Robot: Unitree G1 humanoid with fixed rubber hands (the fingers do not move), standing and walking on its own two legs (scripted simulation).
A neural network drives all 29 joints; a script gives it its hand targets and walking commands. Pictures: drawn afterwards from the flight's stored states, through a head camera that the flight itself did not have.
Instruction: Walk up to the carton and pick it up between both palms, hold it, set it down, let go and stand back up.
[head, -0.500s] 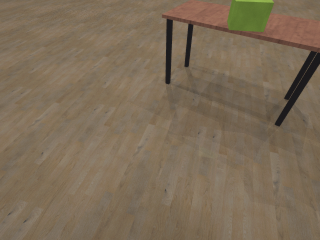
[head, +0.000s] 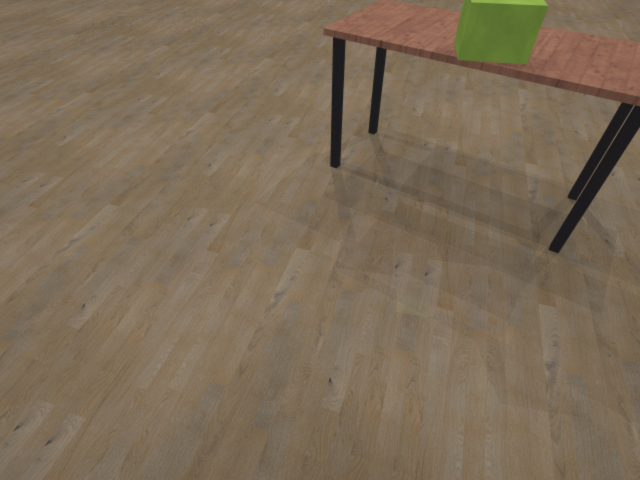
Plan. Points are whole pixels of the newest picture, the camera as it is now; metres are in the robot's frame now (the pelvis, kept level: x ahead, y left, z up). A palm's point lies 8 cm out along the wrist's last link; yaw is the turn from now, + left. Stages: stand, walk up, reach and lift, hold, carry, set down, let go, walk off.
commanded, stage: walk up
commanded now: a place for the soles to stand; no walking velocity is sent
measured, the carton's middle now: (496, 25) +1.57 -0.61 +0.02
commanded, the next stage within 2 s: none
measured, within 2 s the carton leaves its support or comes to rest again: neither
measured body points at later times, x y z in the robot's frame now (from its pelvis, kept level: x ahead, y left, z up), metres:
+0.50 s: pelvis +0.08 -0.10 -0.01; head +0.08 -0.16 +0.43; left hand +0.16 +0.18 -0.11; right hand +0.12 -0.38 -0.17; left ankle +0.08 +0.05 -0.68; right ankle +0.04 -0.18 -0.74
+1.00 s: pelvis +0.32 -0.12 -0.02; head +0.35 -0.13 +0.43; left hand +0.39 +0.13 -0.16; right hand +0.37 -0.43 -0.12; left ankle +0.37 -0.04 -0.74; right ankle +0.16 -0.21 -0.62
